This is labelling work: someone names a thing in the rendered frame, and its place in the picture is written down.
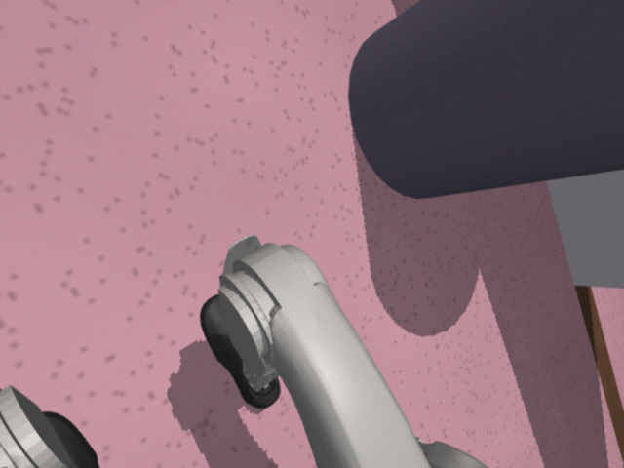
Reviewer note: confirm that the right robot foot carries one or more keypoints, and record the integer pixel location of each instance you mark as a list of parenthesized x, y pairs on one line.
[(215, 331)]

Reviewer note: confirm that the right robot hand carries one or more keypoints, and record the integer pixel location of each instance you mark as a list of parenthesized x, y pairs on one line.
[(441, 455)]

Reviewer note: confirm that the left robot foot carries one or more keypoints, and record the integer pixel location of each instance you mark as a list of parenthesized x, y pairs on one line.
[(73, 441)]

